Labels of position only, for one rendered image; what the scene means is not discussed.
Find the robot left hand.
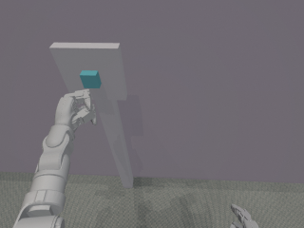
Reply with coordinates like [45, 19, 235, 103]
[54, 89, 97, 132]

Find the robot left upper arm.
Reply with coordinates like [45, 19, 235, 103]
[14, 215, 66, 228]

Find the robot right hand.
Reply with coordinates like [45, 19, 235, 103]
[230, 204, 259, 228]

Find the left robot forearm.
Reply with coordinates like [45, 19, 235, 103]
[12, 124, 75, 228]

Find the button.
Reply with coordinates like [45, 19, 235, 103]
[80, 70, 102, 88]

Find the panel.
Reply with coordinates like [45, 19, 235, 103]
[49, 42, 134, 188]

